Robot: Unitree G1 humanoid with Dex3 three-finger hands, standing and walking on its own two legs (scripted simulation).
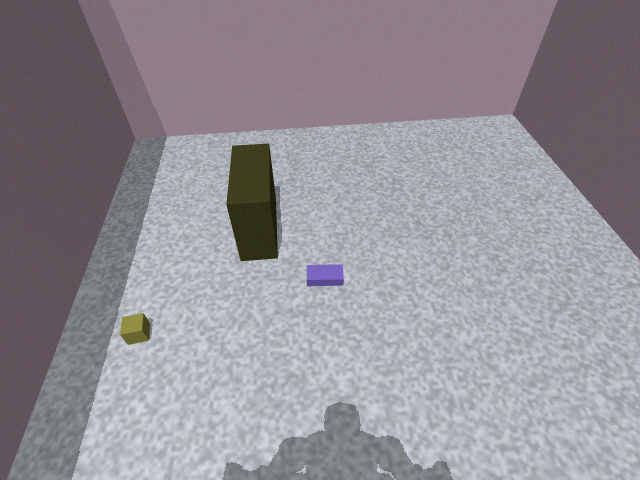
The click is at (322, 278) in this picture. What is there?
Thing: flat box
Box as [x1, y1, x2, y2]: [307, 264, 343, 285]
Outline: 342,264 307,265 307,285 342,285
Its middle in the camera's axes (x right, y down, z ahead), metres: +0.01 +0.11 +1.56
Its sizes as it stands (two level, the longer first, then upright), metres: 0.146 0.077 0.041
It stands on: the floor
